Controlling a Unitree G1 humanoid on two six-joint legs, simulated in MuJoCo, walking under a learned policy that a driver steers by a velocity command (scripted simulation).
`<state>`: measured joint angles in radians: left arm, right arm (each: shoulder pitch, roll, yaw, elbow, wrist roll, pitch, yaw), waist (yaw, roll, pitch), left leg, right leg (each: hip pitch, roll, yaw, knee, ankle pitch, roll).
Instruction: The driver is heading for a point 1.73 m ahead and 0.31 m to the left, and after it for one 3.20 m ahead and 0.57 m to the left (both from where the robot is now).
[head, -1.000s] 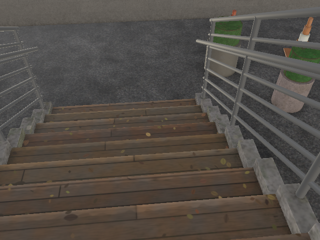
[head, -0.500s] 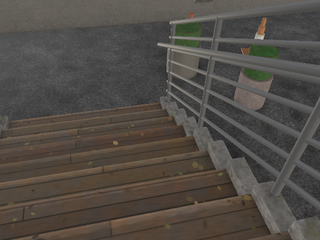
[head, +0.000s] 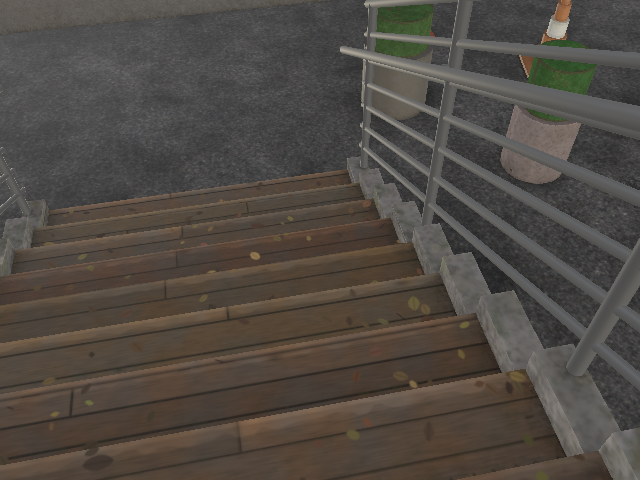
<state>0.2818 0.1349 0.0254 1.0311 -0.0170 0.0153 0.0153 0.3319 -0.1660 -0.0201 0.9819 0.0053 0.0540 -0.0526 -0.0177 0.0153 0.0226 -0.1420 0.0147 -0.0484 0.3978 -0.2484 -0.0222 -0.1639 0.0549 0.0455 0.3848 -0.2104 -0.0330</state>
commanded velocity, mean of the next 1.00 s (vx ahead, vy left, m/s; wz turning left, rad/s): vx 0.00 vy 0.00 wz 0.00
